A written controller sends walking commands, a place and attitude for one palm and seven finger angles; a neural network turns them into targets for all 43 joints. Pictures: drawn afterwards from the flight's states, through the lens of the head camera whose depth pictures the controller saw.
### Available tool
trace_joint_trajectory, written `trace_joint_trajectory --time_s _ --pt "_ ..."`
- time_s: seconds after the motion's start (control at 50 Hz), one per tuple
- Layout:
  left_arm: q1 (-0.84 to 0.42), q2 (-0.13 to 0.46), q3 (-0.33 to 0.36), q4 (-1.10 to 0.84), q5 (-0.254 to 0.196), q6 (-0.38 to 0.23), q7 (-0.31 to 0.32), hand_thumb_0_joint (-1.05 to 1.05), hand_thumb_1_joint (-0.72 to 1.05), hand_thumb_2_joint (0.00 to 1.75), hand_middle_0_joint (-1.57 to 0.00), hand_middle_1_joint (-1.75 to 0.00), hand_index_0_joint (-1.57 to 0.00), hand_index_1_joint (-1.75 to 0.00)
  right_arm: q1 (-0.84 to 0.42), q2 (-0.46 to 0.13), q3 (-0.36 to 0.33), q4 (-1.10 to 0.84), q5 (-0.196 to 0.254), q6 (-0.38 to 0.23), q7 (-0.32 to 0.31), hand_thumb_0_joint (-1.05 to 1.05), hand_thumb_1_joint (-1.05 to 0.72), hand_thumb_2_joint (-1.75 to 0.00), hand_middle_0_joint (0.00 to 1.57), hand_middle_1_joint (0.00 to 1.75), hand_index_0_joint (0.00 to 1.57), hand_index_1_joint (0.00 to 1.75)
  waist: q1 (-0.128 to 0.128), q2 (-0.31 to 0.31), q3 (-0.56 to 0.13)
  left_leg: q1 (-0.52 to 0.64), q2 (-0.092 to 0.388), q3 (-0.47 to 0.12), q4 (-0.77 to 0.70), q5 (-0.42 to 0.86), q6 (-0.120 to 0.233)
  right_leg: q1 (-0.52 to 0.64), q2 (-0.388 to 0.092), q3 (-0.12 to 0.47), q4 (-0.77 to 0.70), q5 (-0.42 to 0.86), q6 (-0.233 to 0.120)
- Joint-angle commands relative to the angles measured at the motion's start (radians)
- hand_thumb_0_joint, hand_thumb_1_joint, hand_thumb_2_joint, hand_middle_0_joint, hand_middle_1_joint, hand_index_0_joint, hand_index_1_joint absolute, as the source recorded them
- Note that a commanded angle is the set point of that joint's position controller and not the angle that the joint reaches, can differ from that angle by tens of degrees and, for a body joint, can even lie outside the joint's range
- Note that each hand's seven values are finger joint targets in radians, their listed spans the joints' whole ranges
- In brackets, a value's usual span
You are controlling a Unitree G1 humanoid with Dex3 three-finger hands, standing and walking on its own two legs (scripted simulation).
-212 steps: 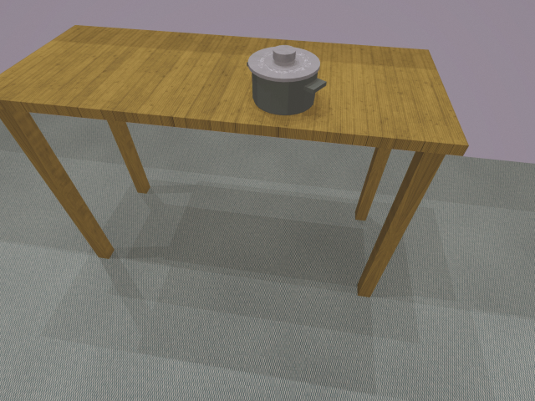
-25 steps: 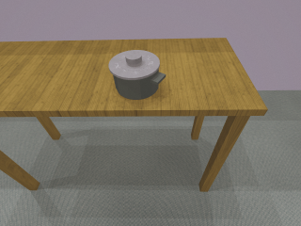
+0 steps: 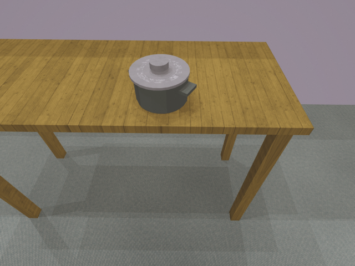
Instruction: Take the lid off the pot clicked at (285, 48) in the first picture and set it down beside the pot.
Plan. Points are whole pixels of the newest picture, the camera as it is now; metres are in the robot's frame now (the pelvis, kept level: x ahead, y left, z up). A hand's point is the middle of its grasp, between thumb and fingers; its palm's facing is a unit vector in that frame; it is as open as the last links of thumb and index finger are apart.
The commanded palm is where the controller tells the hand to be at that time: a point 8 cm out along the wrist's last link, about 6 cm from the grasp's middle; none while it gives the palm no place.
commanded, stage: look again from close up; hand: left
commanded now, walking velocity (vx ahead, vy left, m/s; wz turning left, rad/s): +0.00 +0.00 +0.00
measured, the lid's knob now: (159, 63) +0.59 +0.09 +0.16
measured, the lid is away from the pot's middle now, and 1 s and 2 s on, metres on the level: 0.00 0.00 0.00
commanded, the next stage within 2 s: shuffle to correct the standing spot in 0.12 s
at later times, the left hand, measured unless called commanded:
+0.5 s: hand out of the picture -0.03 +0.14 -0.17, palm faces +0.06 -0.98 -0.17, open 7.3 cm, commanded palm none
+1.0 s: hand out of the picture +0.06 +0.10 -0.18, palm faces +0.09 -0.98 -0.18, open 7.3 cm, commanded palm none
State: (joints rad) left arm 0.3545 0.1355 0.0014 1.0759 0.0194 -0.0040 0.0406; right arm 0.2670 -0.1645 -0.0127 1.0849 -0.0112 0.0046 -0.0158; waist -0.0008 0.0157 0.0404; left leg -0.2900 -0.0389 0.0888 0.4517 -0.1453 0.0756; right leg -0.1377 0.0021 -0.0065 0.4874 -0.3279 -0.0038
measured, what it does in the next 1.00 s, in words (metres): walks ahead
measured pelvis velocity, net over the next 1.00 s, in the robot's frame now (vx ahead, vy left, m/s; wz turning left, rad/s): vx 0.13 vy -0.04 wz -0.02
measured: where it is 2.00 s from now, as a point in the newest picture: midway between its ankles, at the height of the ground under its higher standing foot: outside the picture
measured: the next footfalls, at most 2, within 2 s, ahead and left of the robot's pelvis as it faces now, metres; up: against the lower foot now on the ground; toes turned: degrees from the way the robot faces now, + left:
left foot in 1.04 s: +0.25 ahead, +0.02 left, +0.00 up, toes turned +4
right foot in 1.46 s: +0.23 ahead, -0.24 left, +0.00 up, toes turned -1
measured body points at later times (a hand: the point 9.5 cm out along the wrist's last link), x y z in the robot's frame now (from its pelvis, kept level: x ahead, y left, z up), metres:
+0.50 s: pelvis +0.02 -0.01 +0.00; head +0.02 -0.02 +0.45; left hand -0.03 +0.20 -0.16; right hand +0.00 -0.23 -0.17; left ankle +0.06 +0.07 -0.74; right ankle -0.04 -0.12 -0.74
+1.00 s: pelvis +0.13 -0.04 -0.02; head +0.18 -0.06 +0.43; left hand +0.06 +0.15 -0.16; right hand +0.18 -0.28 -0.18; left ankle +0.17 +0.04 -0.72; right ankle -0.04 -0.12 -0.73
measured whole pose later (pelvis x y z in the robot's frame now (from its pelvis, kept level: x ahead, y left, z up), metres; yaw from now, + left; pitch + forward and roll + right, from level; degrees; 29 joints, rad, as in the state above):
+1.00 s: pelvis +0.13 -0.04 -0.02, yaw -1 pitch +2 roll +1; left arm 0.44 0.07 0.03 1.08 0.03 -0.07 0.05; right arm 0.18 -0.18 -0.05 1.06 -0.02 -0.02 -0.02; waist 0.03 0.00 0.06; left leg -0.48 -0.01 0.12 0.82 -0.38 0.03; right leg 0.03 0.05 0.00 0.46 -0.50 -0.08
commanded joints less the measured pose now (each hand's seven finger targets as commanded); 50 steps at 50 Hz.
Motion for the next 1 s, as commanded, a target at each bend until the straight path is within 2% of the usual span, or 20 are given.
trace_joint_trajectory --time_s 0.0,0.2,0.28,0.34,0.44,0.52,0.54,0.58,0.7,0.74,0.76,0.78,0.8,0.82,0.84,0.86,0.9,0.94,0.96,0.98 --pt "0.091 0.089 0.013 -0.016 -0.004 -0.014 0.010 0.00 0.90 0.90 -0.20 -0.30 -0.20 -0.30 0.034 -0.090 -0.021 -0.035 0.003 -0.019 -0.009 0.00 -0.90 -0.90 0.20 0.30 0.20 0.30 0.003 -0.016 0.024 0.106 0.150 -0.196 -0.133 -0.111 -0.023 -0.146 -0.076 0.070 -0.110 0.042 -0.039" --pt "0.102 0.075 0.013 0.004 -0.004 -0.013 0.010 0.00 0.90 0.90 -0.20 -0.30 -0.20 -0.30 0.052 -0.074 -0.022 -0.010 0.004 -0.017 -0.010 0.00 -0.90 -0.90 0.20 0.30 0.20 0.30 0.001 -0.015 0.048 0.101 0.150 -0.195 -0.150 -0.134 -0.027 -0.163 -0.076 0.077 -0.119 0.029 -0.040" --pt "0.120 0.073 0.020 0.009 -0.001 -0.004 0.000 0.00 0.90 0.90 -0.20 -0.30 -0.20 -0.30 0.063 -0.078 -0.032 -0.003 -0.003 -0.007 -0.010 0.00 -0.90 -0.90 0.20 0.30 0.20 0.30 0.001 -0.019 0.063 0.061 0.148 -0.205 -0.170 -0.356 -0.031 -0.190 -0.058 0.069 -0.131 -0.167 -0.047" --pt "0.129 0.074 0.028 0.002 0.001 0.000 -0.008 0.00 0.90 0.90 -0.20 -0.30 -0.20 -0.30 0.066 -0.074 -0.039 -0.009 -0.006 -0.005 -0.009 0.00 -0.90 -0.90 0.20 0.30 0.20 0.30 0.005 -0.015 0.099 0.018 0.144 -0.201 -0.161 -0.417 -0.028 -0.212 -0.054 0.069 -0.136 -0.233 -0.059" --pt "0.132 0.066 0.037 -0.001 -0.003 -0.010 -0.017 0.00 0.90 0.90 -0.20 -0.30 -0.20 -0.30 0.087 -0.053 -0.041 -0.016 -0.006 -0.019 -0.010 0.00 -0.90 -0.90 0.20 0.30 0.20 0.30 -0.002 -0.049 0.092 0.014 0.133 -0.166 -0.079 -0.355 -0.022 -0.215 -0.077 0.105 -0.141 -0.226 -0.085" --pt "0.135 0.053 0.042 -0.004 -0.003 -0.023 -0.018 0.00 0.90 0.90 -0.20 -0.30 -0.20 -0.30 0.103 -0.052 -0.042 -0.020 -0.005 -0.038 -0.010 0.00 -0.90 -0.90 0.20 0.30 0.20 0.30 -0.011 -0.021 0.071 0.038 0.148 -0.167 -0.031 -0.257 -0.004 -0.191 -0.075 0.099 -0.089 -0.110 -0.091" --pt "0.134 0.054 0.043 -0.010 -0.002 -0.021 -0.019 0.00 0.90 0.90 -0.20 -0.30 -0.20 -0.30 0.105 -0.050 -0.045 -0.021 -0.003 -0.038 -0.010 0.00 -0.90 -0.90 0.20 0.30 0.20 0.30 -0.006 -0.040 0.090 0.015 0.154 -0.173 -0.034 -0.294 0.000 -0.197 -0.069 0.089 -0.091 -0.140 -0.091" --pt "0.136 0.052 0.047 -0.010 -0.001 -0.023 -0.020 0.00 0.90 0.90 -0.20 -0.30 -0.20 -0.30 0.107 -0.051 -0.046 -0.022 -0.004 -0.042 -0.010 0.00 -0.90 -0.90 0.20 0.30 0.20 0.30 -0.006 0.001 0.105 0.010 0.162 -0.183 -0.029 -0.286 0.007 -0.205 -0.067 0.088 -0.066 -0.117 -0.092" --pt "0.155 0.030 0.050 -0.012 0.000 -0.039 -0.018 0.00 0.90 0.90 -0.20 -0.30 -0.20 -0.30 0.159 -0.088 -0.057 -0.008 -0.003 -0.061 -0.021 0.00 -0.90 -0.90 0.20 0.30 0.20 0.30 -0.007 0.050 -0.007 0.132 0.251 -0.274 0.020 0.022 0.082 -0.192 -0.029 0.014 0.092 0.065 -0.065" --pt "0.165 0.033 0.055 -0.013 -0.003 -0.042 -0.015 0.00 0.90 0.90 -0.20 -0.30 -0.20 -0.30 0.149 -0.084 -0.058 -0.016 -0.001 -0.064 -0.025 0.00 -0.90 -0.90 0.20 0.30 0.20 0.30 0.005 0.021 -0.031 0.102 0.244 -0.248 0.090 0.148 0.083 -0.136 -0.032 0.027 0.079 0.116 -0.067" --pt "0.181 0.039 0.059 -0.007 -0.002 -0.042 -0.011 0.00 0.90 0.90 -0.20 -0.30 -0.20 -0.30 0.120 -0.074 -0.057 -0.022 0.001 -0.064 -0.025 0.00 -0.90 -0.90 0.20 0.30 0.20 0.30 0.021 -0.021 -0.022 0.019 0.211 -0.182 0.161 0.173 0.061 -0.057 -0.054 0.068 0.033 0.174 -0.079" --pt "0.224 0.064 0.069 0.006 0.001 -0.046 -0.006 0.00 0.90 0.90 -0.20 -0.30 -0.20 -0.30 0.068 -0.050 -0.051 -0.038 0.005 -0.066 -0.022 0.00 -0.90 -0.90 0.20 0.30 0.20 0.30 0.044 -0.135 -0.017 -0.135 0.132 -0.051 0.293 0.114 0.009 0.096 -0.131 0.167 -0.061 0.331 -0.106" --pt "0.297 0.099 0.080 0.031 0.006 -0.052 -0.001 0.00 0.90 0.90 -0.20 -0.30 -0.20 -0.30 -0.037 -0.023 -0.046 -0.077 0.004 -0.067 -0.017 0.00 -0.90 -0.90 0.20 0.30 0.20 0.30 0.084 -0.261 0.044 -0.383 0.043 0.039 0.464 -0.249 -0.042 0.260 -0.255 0.325 -0.129 0.659 -0.165" --pt "0.348 0.095 0.076 0.051 0.009 -0.058 0.005 0.00 0.90 0.90 -0.20 -0.30 -0.20 -0.30 -0.134 -0.036 -0.049 -0.108 -0.008 -0.064 -0.013 0.00 -0.90 -0.90 0.20 0.30 0.20 0.30 0.105 -0.192 0.103 -0.537 0.038 0.006 0.596 -0.425 -0.056 0.339 -0.300 0.353 -0.094 0.956 -0.208" --pt "0.369 0.097 0.075 0.051 0.009 -0.059 0.012 0.00 0.90 0.90 -0.20 -0.30 -0.20 -0.30 -0.144 -0.032 -0.052 -0.116 -0.010 -0.064 -0.013 0.00 -0.90 -0.90 0.20 0.30 0.20 0.30 0.109 -0.156 0.092 -0.601 0.049 -0.016 0.652 -0.436 -0.056 0.409 -0.292 0.304 -0.052 1.088 -0.213" --pt "0.356 0.069 0.068 0.046 0.013 -0.061 0.020 0.00 0.90 0.90 -0.20 -0.30 -0.20 -0.30 -0.183 -0.036 -0.054 -0.129 -0.013 -0.067 -0.008 0.00 -0.90 -0.90 0.20 0.30 0.20 0.30 0.108 -0.119 0.123 -0.620 0.053 0.001 0.635 -0.430 -0.052 0.402 -0.257 0.252 -0.045 1.111 -0.205" --pt "0.276 0.067 0.058 0.024 0.012 -0.065 0.024 0.00 0.90 0.90 -0.20 -0.30 -0.20 -0.30 -0.209 -0.023 -0.047 -0.148 -0.005 -0.061 0.003 0.00 -0.90 -0.90 0.20 0.30 0.20 0.30 0.067 -0.108 0.120 -0.500 0.046 0.042 0.467 -0.359 -0.054 0.296 -0.203 0.207 -0.066 1.035 -0.183" --pt "0.147 0.075 0.053 -0.017 -0.001 -0.073 0.015 0.00 0.90 0.90 -0.20 -0.30 -0.20 -0.30 -0.128 -0.003 -0.041 -0.121 0.001 -0.054 0.004 0.00 -0.90 -0.90 0.20 0.30 0.20 0.30 -0.009 -0.102 0.060 -0.187 -0.019 0.098 0.271 -0.168 -0.057 0.140 -0.141 0.115 -0.045 1.113 -0.129" --pt "0.111 0.096 0.057 -0.027 -0.009 -0.074 0.017 0.00 0.90 0.90 -0.20 -0.30 -0.20 -0.30 -0.061 -0.002 -0.033 -0.102 0.005 -0.056 -0.005 0.00 -0.90 -0.90 0.20 0.30 0.20 0.30 -0.039 -0.142 0.020 -0.004 -0.061 0.125 0.201 -0.059 -0.053 0.068 -0.121 0.083 0.005 1.209 -0.094" --pt "0.088 0.113 0.058 -0.033 -0.014 -0.070 0.017 0.00 0.90 0.90 -0.20 -0.30 -0.20 -0.30 0.041 -0.015 -0.033 -0.073 0.005 -0.056 -0.016 0.00 -0.90 -0.90 0.20 0.30 0.20 0.30 -0.085 -0.167 -0.032 0.145 -0.065 0.106 0.112 0.055 -0.045 0.045 -0.097 0.064 0.118 1.251 -0.052"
